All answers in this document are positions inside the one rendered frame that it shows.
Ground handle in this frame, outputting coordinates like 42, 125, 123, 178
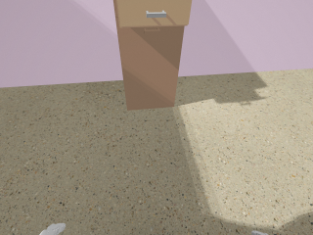
144, 29, 160, 34
146, 10, 166, 18

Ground left robot hand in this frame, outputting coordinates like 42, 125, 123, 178
39, 223, 66, 235

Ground cabinet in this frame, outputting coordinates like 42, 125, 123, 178
113, 0, 185, 111

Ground drawer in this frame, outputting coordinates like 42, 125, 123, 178
116, 0, 193, 28

